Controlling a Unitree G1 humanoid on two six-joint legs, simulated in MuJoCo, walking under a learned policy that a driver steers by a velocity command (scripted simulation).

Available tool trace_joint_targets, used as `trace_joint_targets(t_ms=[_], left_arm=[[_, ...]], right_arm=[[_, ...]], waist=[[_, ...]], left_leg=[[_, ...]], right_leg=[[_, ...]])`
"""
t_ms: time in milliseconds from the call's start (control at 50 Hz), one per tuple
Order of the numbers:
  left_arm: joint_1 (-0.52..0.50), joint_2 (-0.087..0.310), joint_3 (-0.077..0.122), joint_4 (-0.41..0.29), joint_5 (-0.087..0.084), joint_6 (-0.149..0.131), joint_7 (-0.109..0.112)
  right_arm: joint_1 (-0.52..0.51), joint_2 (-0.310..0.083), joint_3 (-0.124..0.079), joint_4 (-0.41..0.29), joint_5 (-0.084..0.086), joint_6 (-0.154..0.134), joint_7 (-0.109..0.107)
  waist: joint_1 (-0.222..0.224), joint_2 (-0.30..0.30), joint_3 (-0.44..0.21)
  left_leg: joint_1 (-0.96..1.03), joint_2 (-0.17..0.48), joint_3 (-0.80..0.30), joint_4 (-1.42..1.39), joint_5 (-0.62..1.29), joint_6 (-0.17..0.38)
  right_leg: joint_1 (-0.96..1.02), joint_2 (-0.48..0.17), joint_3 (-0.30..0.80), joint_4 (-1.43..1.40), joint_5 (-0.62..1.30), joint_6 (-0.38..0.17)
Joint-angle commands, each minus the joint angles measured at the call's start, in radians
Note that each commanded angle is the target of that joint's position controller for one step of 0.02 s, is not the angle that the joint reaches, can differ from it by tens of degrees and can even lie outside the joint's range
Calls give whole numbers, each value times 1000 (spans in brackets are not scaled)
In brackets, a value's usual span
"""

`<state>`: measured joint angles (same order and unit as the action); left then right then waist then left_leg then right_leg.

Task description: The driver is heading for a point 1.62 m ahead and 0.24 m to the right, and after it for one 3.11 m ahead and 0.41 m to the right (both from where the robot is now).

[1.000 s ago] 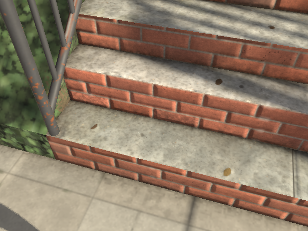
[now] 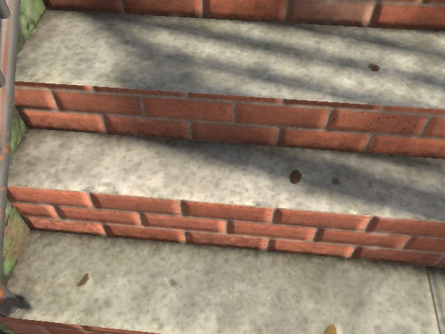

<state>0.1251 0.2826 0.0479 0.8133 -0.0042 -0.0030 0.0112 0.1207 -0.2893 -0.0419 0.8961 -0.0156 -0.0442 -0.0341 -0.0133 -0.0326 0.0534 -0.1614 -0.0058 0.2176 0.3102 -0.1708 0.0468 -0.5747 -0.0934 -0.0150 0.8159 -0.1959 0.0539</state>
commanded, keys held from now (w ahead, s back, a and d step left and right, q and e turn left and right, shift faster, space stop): e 0.32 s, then no key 0.68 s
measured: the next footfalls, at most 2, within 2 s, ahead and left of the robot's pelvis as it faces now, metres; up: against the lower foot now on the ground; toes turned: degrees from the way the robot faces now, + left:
right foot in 0.10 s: +0.10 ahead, -0.13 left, +0.00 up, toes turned -7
left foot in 0.56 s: +0.10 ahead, +0.11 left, +0.00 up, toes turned -17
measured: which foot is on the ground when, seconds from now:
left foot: down 0.00-0.12, up 0.14-0.54, down 0.56-1.00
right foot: up 0.00-0.08, down 0.10-0.58, up 0.60-0.86, down 0.88-1.00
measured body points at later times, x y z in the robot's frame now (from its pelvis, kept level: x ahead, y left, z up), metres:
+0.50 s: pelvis +0.04 -0.01 -0.01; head +0.07 -0.04 +0.44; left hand +0.28 +0.22 -0.08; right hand +0.11 -0.31 -0.13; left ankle +0.07 +0.13 -0.71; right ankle +0.07 -0.12 -0.74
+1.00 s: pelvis +0.02 +0.01 +0.00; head +0.04 +0.01 +0.45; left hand +0.21 +0.24 -0.13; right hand +0.07 -0.26 -0.13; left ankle +0.07 +0.12 -0.74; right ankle -0.04 -0.12 -0.74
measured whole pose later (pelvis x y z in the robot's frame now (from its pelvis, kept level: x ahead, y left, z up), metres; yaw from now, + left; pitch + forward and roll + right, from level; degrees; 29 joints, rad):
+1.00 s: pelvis +0.02 +0.01 +0.00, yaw -17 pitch +0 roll +0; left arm 0.18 0.26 0.04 0.84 0.01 0.02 0.03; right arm 0.15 -0.24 -0.01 0.89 -0.01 -0.05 0.00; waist -0.01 0.00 0.02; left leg -0.23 0.00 0.01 0.46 -0.23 0.01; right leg -0.17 -0.01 0.08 0.45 -0.28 0.04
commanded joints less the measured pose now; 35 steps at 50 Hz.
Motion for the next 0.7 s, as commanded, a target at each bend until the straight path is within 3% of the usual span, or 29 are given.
trace_joint_targets(t_ms=[20,60,80,100,120,140,160,180,200,220,260,360,440,520,540,560,580,600,620,640,660,700], left_arm=[[-15,77,22,-91,-4,-5,-18],[-14,85,29,-113,-6,-10,-30],[5,89,34,-115,-5,-15,-35],[50,126,51,-106,3,-24,-32],[111,233,84,-107,9,-26,-13],[127,344,106,-120,44,-25,-1],[151,251,86,-128,50,-36,-5],[94,239,84,-139,43,-43,1],[21,221,83,-154,21,-41,11],[-17,196,75,-166,2,-30,21],[-34,189,67,-175,8,-14,33],[-18,184,63,-191,16,7,47],[-23,171,52,-194,27,18,48],[-22,152,38,-183,26,23,43],[-25,141,33,-180,19,25,44],[10,124,26,-170,15,22,44],[32,84,14,-168,24,16,42],[9,77,15,-207,29,4,35],[-39,159,39,-200,31,-1,40],[-30,189,57,-188,16,3,41],[-3,167,59,-166,12,11,46],[29,113,49,-142,20,25,49]], right_arm=[[-44,-186,-41,-73,12,21,-14],[-38,-188,-45,-78,30,37,-21],[-41,-180,-44,-81,36,45,-28],[8,-161,-41,-71,33,47,-29],[6,-139,-31,-101,5,40,-28],[1,-62,-3,-154,-36,30,-22],[-63,-119,-18,-140,-26,24,-11],[-78,-133,-25,-148,7,24,-8],[-65,-127,-26,-133,9,27,-17],[-74,-138,-30,-133,-4,32,-26],[-68,-114,-27,-139,-10,39,-29],[-59,-77,-14,-136,6,42,-34],[-60,-85,-14,-133,13,44,-24],[-12,-91,-15,-120,19,23,-5],[23,-82,-14,-106,17,14,1],[35,-99,-17,-102,5,8,5],[62,-145,-22,-104,-22,5,7],[36,-195,-35,-101,-40,9,10],[-1,-137,-23,-123,-53,-3,14],[-24,-123,-21,-126,-42,-12,13],[-40,-124,-22,-123,-26,-18,10],[-49,-87,-10,-112,-1,-22,6]], waist=[[10,121,-130],[17,127,-130],[35,119,-135],[49,66,-160],[61,-102,-198],[18,-308,-245],[79,-106,-336],[54,-69,-287],[22,-18,-246],[14,-10,-216],[-6,-54,-218],[16,-112,-233],[39,-166,-206],[35,-174,-172],[14,-155,-165],[16,-115,-156],[27,30,-173],[57,233,-117],[18,200,-113],[22,186,-109],[35,178,-107],[43,164,-101]], left_leg=[[75,319,-104,-14,467,160],[127,338,-113,64,485,129],[127,318,-90,136,490,97],[91,255,-57,263,462,45],[-126,174,-20,503,187,-32],[-457,-2,-57,751,-483,-114],[-470,-3,-260,895,-524,-112],[-507,17,-290,917,-435,-97],[-525,37,-298,884,-348,-101],[-521,41,-298,849,-293,-111],[-434,4,-275,834,-223,-127],[-377,-25,-263,636,-158,-138],[-265,-17,-250,491,-155,-123],[-166,-10,-227,268,-154,-82],[-95,-10,-214,142,-69,-58],[-13,27,-240,54,5,-31],[93,182,-397,2,79,21],[17,345,-590,-41,187,172],[-86,385,-607,-60,194,247],[-89,343,-554,-57,205,237],[-70,295,-497,-41,218,204],[-36,251,-427,3,326,166]], right_leg=[[105,11,-19,-74,-38,-22],[119,29,-35,-180,-64,-56],[173,50,-50,-288,-2,-81],[290,75,-29,-401,145,-116],[500,-62,185,-418,586,-186],[671,-316,544,-395,954,-407],[674,-302,527,-411,895,-440],[619,-253,424,-426,795,-395],[574,-197,360,-425,676,-334],[518,-179,337,-436,596,-303],[417,-132,299,-448,555,-285],[406,-106,306,-448,391,-257],[339,-95,336,-470,169,-247],[351,-96,395,-453,138,-248],[333,-77,388,-438,122,-228],[282,-44,371,-419,62,-186],[183,30,291,-278,-87,-127],[71,160,174,-185,-288,-71],[137,122,180,-14,-347,-27],[136,130,181,92,-333,-9],[127,129,186,141,-310,11],[125,120,194,164,-272,44]])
